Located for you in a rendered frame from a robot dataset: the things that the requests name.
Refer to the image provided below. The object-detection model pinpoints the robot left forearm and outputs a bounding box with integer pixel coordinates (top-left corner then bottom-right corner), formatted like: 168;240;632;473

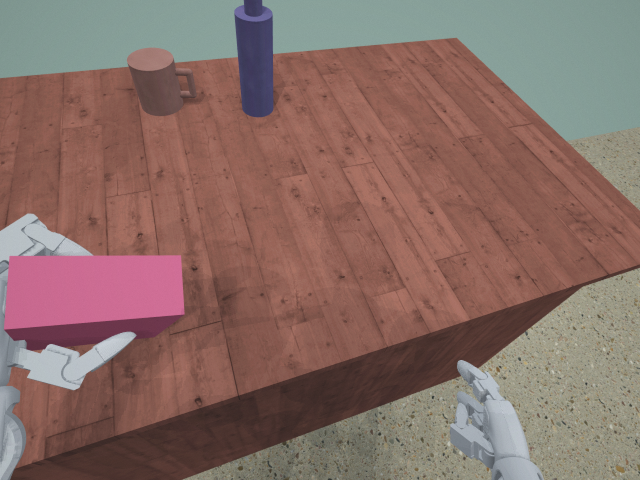
0;386;26;480

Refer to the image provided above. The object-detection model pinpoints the table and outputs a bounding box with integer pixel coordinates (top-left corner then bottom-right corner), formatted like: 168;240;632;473
0;38;640;480

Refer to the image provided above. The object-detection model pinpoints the robot right hand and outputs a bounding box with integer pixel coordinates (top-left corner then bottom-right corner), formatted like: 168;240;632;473
450;360;530;472

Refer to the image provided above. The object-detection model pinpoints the robot left hand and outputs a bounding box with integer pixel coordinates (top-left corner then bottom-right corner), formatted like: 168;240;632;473
0;214;136;390

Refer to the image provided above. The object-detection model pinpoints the robot right forearm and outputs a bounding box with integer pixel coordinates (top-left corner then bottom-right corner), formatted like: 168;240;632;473
491;457;544;480

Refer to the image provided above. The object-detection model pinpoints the sponge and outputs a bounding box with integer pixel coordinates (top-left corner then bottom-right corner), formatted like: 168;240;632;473
4;255;185;351

